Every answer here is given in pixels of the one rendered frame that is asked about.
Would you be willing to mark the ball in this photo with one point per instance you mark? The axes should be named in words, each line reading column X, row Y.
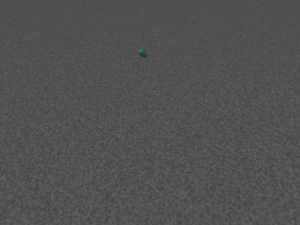
column 141, row 52

